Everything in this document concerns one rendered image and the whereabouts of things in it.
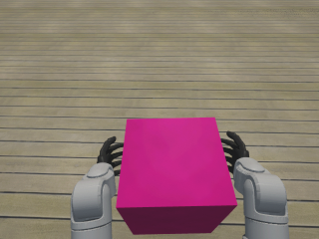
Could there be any left robot forearm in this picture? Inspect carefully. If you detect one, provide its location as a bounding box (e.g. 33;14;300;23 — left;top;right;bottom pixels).
70;162;117;239

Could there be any robot left hand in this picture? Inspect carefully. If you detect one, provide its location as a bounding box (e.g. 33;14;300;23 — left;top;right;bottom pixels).
97;136;124;176

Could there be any carton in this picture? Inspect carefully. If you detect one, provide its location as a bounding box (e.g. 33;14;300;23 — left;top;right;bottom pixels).
116;118;238;235

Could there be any robot right hand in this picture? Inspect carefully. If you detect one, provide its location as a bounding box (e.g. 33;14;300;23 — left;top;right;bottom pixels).
220;130;249;174

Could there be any right robot forearm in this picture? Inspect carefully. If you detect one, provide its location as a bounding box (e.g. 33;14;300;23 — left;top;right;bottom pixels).
233;157;290;239

